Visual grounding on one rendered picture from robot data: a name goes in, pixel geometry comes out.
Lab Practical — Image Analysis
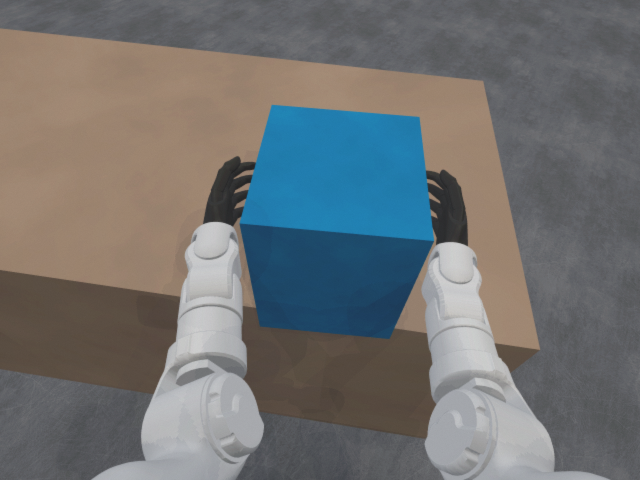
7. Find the robot left hand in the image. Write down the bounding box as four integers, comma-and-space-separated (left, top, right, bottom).
203, 156, 256, 227

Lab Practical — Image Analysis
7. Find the carton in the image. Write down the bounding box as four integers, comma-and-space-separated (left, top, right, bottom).
239, 105, 434, 339

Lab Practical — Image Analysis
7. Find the pedestal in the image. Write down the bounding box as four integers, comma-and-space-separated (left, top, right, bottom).
0, 28, 540, 439

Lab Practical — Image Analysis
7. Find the robot left forearm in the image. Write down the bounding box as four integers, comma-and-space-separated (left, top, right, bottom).
141, 222, 247, 457

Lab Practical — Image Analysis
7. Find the robot right hand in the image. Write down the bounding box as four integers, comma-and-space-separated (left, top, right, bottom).
426, 170, 468, 246

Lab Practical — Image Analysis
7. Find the robot right forearm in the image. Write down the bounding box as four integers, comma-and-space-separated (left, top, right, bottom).
421, 242, 537, 419

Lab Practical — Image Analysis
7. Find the right robot upper arm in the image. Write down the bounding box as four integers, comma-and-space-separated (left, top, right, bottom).
425, 388, 610, 480

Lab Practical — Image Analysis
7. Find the left robot upper arm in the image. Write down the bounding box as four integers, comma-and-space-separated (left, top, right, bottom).
91, 372, 264, 480

